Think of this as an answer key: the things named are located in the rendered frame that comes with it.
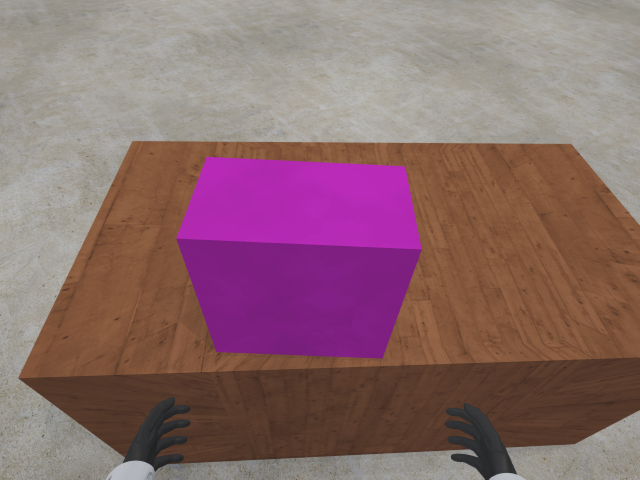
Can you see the carton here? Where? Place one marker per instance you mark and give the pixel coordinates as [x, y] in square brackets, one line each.
[300, 258]

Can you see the pedestal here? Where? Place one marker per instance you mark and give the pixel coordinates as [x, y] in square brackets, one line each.
[524, 303]

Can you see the right robot hand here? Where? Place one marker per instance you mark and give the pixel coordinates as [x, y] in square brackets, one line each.
[492, 455]

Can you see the left robot hand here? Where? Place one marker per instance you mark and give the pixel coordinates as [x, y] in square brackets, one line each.
[146, 444]

